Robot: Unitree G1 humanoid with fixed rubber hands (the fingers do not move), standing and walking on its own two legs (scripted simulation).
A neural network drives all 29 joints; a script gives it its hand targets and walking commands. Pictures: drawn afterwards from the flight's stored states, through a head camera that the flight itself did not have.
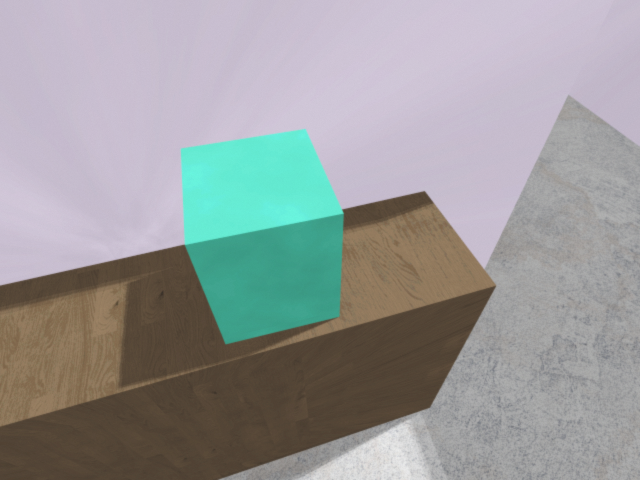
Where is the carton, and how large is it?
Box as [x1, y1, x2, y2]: [181, 129, 343, 343]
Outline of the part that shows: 305,129 181,148 185,246 225,343 339,316 343,213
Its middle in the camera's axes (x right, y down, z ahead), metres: -0.09 -0.01 +0.64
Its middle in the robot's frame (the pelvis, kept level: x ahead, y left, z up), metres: +0.51 +0.09 +0.01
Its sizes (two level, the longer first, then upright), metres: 0.210 0.200 0.250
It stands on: a pedestal, 0.64 m high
